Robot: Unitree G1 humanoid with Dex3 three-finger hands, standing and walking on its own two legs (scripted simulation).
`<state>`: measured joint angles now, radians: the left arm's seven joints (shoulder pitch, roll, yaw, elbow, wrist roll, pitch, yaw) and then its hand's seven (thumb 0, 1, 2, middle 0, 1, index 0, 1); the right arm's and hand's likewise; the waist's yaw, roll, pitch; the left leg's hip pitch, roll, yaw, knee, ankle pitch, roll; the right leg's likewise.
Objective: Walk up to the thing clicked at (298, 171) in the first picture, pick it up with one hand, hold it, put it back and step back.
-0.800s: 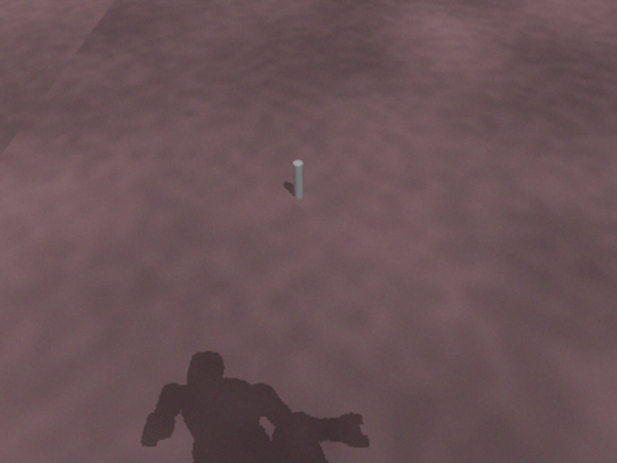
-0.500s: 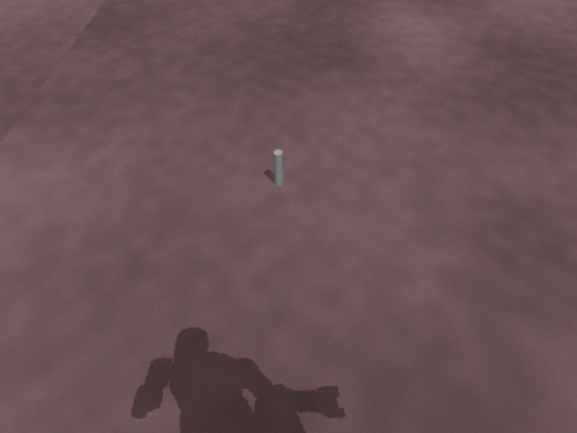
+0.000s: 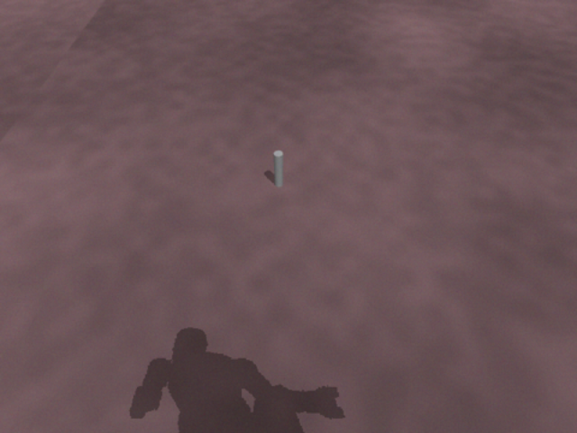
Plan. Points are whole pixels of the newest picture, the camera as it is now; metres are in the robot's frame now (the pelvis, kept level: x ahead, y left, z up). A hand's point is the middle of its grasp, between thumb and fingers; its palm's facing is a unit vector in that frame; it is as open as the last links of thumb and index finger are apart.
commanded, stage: stand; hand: left
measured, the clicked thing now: (278, 169) +1.30 +0.05 -0.68
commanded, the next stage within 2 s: walk up in 0.32 s
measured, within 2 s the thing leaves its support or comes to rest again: neither
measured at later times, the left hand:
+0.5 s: hand out of the picture +0.10 +0.26 -0.15, palm faces -0.09 -0.93 -0.37, open 7.4 cm
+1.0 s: hand (171, 371) +0.24 +0.21 -0.16, palm faces -0.05 -0.93 -0.36, open 7.4 cm
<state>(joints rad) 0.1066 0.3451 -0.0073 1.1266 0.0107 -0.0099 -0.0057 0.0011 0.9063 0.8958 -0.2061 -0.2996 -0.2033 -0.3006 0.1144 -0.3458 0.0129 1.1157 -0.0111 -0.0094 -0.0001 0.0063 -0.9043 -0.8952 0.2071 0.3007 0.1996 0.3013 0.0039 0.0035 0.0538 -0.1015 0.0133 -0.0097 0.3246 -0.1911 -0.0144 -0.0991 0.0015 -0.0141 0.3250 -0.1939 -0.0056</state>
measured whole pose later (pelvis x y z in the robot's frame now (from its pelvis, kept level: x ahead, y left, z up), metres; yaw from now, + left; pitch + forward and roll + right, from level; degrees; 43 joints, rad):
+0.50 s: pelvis +0.02 -0.02 -0.01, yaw -3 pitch -1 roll +2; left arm 0.19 0.42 0.06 1.04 0.04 -0.01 -0.07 0.00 0.91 0.90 -0.21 -0.30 -0.20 -0.30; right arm 0.23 -0.37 -0.06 1.01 -0.04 -0.06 0.04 0.01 -0.90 -0.89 0.21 0.30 0.20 0.30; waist -0.01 -0.03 0.03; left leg -0.09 0.01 0.04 0.39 -0.28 0.03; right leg -0.36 -0.03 0.02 0.78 -0.44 -0.03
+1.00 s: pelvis +0.21 -0.07 -0.01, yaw -3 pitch -2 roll -2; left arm 0.35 0.41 0.05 0.91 0.02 -0.07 -0.06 0.00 0.90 0.90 -0.21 -0.30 -0.21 -0.30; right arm 0.23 -0.42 -0.08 0.92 -0.04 -0.03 0.10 0.01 -0.90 -0.90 0.21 0.30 0.20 0.30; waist 0.05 0.03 0.06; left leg -0.46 0.11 0.02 0.63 -0.18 0.00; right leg -0.03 0.00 -0.08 0.43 -0.36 -0.01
